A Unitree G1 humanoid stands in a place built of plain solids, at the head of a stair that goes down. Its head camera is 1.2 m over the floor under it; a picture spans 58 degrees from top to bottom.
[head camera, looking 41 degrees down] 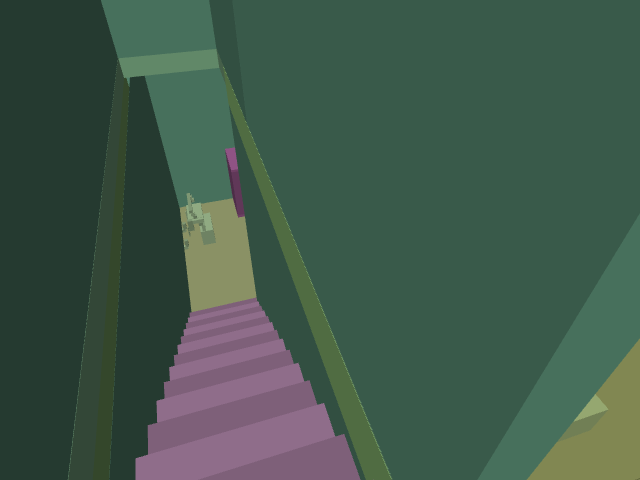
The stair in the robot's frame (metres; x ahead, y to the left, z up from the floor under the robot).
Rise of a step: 0.20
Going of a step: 0.24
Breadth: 0.79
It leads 17 degrees to the left of straight ahead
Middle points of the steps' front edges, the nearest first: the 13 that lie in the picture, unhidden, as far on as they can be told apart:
0.62 0.29 -0.39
0.85 0.36 -0.59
1.08 0.43 -0.78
1.31 0.50 -0.98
1.54 0.57 -1.18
1.77 0.65 -1.37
2.00 0.72 -1.57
2.23 0.79 -1.77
2.45 0.86 -1.96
2.68 0.93 -2.16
2.91 1.00 -2.36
3.14 1.07 -2.55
3.37 1.15 -2.75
